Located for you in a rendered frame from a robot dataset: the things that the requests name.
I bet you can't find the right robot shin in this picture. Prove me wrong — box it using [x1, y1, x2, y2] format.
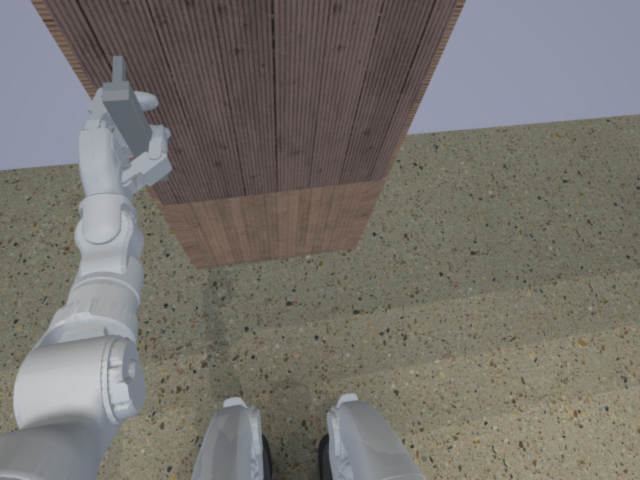
[329, 393, 358, 480]

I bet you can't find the robot left hand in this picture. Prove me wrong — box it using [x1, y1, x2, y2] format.
[78, 88, 172, 203]

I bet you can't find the robot left forearm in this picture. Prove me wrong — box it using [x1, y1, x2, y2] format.
[13, 193, 144, 428]

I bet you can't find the cupboard door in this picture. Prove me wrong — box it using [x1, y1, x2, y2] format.
[42, 0, 459, 206]

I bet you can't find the left robot upper arm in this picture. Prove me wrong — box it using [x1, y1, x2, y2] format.
[0, 334, 146, 480]

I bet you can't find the handle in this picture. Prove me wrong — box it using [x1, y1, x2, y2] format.
[102, 56, 169, 182]

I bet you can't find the robot left thigh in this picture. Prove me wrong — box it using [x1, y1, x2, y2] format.
[191, 404, 263, 480]

